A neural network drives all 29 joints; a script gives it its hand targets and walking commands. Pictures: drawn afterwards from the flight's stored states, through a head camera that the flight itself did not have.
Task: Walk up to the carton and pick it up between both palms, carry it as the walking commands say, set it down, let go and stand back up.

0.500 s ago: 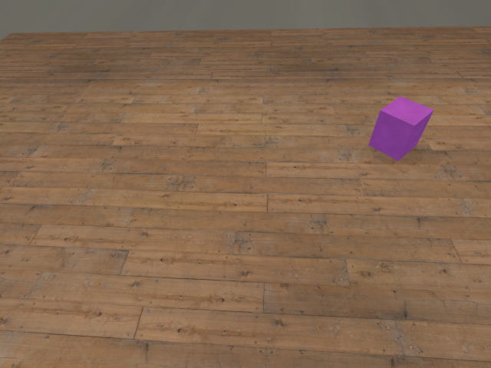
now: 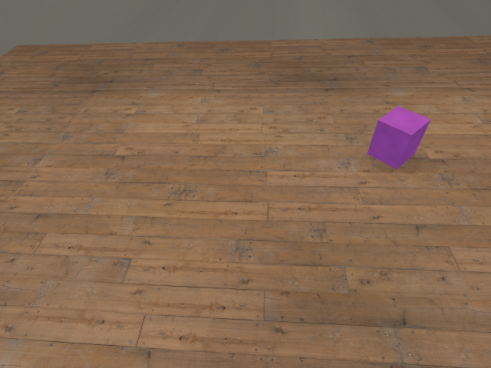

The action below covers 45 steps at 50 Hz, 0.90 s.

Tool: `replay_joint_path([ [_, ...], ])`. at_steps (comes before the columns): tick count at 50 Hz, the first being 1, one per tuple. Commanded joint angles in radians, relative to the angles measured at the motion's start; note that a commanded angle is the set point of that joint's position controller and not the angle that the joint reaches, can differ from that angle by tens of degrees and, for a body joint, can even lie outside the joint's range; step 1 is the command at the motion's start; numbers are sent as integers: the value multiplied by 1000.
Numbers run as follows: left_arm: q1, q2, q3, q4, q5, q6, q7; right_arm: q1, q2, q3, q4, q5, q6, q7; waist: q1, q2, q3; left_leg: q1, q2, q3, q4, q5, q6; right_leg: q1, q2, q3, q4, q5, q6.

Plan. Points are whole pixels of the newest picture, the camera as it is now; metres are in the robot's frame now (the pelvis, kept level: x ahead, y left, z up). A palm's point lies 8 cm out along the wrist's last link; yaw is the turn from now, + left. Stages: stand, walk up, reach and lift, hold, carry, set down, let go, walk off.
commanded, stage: stand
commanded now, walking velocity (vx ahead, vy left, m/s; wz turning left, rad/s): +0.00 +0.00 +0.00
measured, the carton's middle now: (397, 137) +1.51 -0.81 -0.65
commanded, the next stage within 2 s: walk up in 0.24 s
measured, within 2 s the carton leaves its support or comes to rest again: neither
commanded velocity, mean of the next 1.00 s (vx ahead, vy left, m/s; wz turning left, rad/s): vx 0.00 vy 0.00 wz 0.00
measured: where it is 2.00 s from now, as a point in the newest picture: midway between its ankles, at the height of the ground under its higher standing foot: (350, 307)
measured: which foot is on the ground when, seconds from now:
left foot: down 0.00-0.74, up 0.76-1.00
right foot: down 0.00-0.48, up 0.50-0.72, down 0.74-1.00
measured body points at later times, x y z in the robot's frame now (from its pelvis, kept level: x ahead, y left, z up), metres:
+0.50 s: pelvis +0.00 +0.00 +0.00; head +0.00 -0.01 +0.45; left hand +0.08 +0.30 -0.12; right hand +0.08 -0.31 -0.13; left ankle +0.00 +0.13 -0.74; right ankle +0.00 -0.11 -0.74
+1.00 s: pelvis +0.13 -0.11 -0.02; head +0.12 -0.10 +0.43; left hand +0.25 +0.20 -0.13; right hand +0.14 -0.46 -0.11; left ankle +0.23 -0.02 -0.73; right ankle +0.10 -0.22 -0.74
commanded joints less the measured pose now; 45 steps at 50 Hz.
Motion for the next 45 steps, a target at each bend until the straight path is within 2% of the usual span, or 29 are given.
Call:
replay_joint_path([
  [1, -50, 201, 42, -50, -1, -20, 10, -50, -192, -37, -51, 0, -19, -10, 2, -15, -75, 19, 93, -90, -90, 114, 47, 18, -119, 100, -112, 130, -21],
  [21, -51, 210, 44, -17, -1, -17, 10, -48, -198, -38, -38, 1, -14, -9, 3, -11, -69, 36, 101, -88, -119, 109, 46, 27, -122, 103, -148, 127, -16],
  [22, -3, 297, 117, -123, 25, -3, -41, 4, -341, -112, -111, -15, -46, 5, -10, -39, -132, 172, 100, -39, -24, -306, 103, -179, -68, 166, -55, -296, -70],
  [23, -56, 278, 116, -138, 25, 7, -63, 88, -358, -125, -90, -29, -56, 7, -61, -10, -61, 293, 133, -88, -61, -470, 126, -437, -53, 151, -8, -416, -49],
  [24, -164, 247, 115, -193, 26, 10, -78, 176, -378, -148, -89, -26, -62, -1, -128, 131, -25, 357, 289, -273, -192, -534, 184, -600, -26, 75, 240, -277, -21],
  [25, -186, 231, 113, -236, 38, 12, -79, 179, -405, -159, -117, -24, -69, -7, -122, 149, -1, 315, 457, -412, -283, -543, 249, -663, -70, 91, 443, -223, -4],
  [26, -132, 254, 119, -237, 41, 11, -83, 132, -398, -162, -152, -20, -78, -10, -84, 77, 3, 267, 492, -417, -291, -506, 272, -637, -123, 139, 509, -199, 3],
  [27, -72, 277, 128, -233, 36, 10, -95, 74, -379, -164, -186, -19, -84, -12, -40, 32, 1, 210, 456, -341, -283, -477, 255, -593, -160, 155, 512, -155, 14],
  [28, -26, 270, 132, -234, 27, 12, -107, 27, -383, -164, -210, -24, -88, -11, -9, 64, 8, 133, 433, -271, -299, -462, 247, -540, -169, 124, 495, -134, 19],
  [30, 18, 263, 141, -228, 19, 12, -131, -31, -382, -167, -245, -27, -96, 0, 17, 134, 29, 4, 374, -103, -302, -395, 212, -386, -175, 58, 401, -128, 19],
  [32, 39, 254, 151, -224, 14, 9, -145, -42, -371, -167, -264, -28, -95, 12, 24, 154, 23, -88, 299, 35, -242, -373, 177, -232, -145, -25, 285, -116, 9],
  [33, 66, 252, 155, -213, 12, 7, -144, -43, -369, -167, -268, -26, -92, 18, 33, 146, 14, -134, 281, 75, -195, -385, 169, -145, -123, -76, 242, -96, 7],
  [34, 119, 254, 161, -193, 12, 3, -139, -41, -362, -165, -271, -24, -86, 22, 59, 93, 3, -198, 260, 111, -115, -433, 162, -36, -94, -130, 204, -31, 6],
  [35, 184, 275, 174, -167, 17, -2, -127, -11, -330, -155, -270, -29, -78, 25, 80, -16, -15, -260, 216, 145, 27, -474, 152, 59, -47, -158, 195, -44, 7],
  [36, 270, 307, 190, -145, 21, -8, -112, 11, -297, -143, -276, -32, -71, 27, 119, -141, -37, -345, 163, 176, 233, -468, 137, 164, -11, -144, 171, -121, -10],
  [37, 389, 386, 212, -135, 27, -14, -90, -18, -233, -119, -307, -22, -71, 31, 197, -409, -41, -543, 58, 246, 630, -390, 98, 250, -156, 169, -35, -415, -89],
  [38, 368, 476, 217, -173, 8, -24, -82, -41, -223, -115, -341, -14, -74, 30, 179, -418, -29, -664, 10, 93, 811, -412, 70, 168, -372, 709, -335, -661, -233],
  [39, 285, 469, 208, -202, -13, -28, -78, -43, -303, -136, -316, -3, -67, 29, 127, -191, -11, -581, 80, -18, 818, -328, 73, 56, -410, 726, -332, -711, -273],
  [40, 205, 434, 190, -233, -19, -33, -69, 16, -322, -142, -292, 10, -69, 34, 72, -102, -23, -546, 104, -28, 767, -236, 61, 55, -369, 600, -259, -590, -253],
  [41, 166, 415, 181, -238, -17, -37, -61, 54, -320, -139, -272, 8, -73, 36, 50, -114, -22, -520, 116, -26, 697, -199, 52, 23, -338, 521, -222, -507, -238],
  [42, 141, 404, 174, -245, -11, -42, -57, 82, -320, -139, -254, 8, -76, 40, 28, -149, -9, -453, 121, -17, 615, -199, 43, -56, -310, 445, -205, -449, -218],
  [43, 136, 397, 167, -246, -5, -45, -60, 102, -319, -140, -243, 8, -76, 47, 18, -179, 6, -381, 105, 7, 548, -214, 38, -140, -288, 383, -206, -414, -212],
  [45, 135, 402, 160, -256, 5, -49, -64, 95, -313, -140, -247, 4, -69, 61, 22, -207, 31, -301, 84, 32, 445, -224, 38, -223, -276, 343, -220, -423, -217],
])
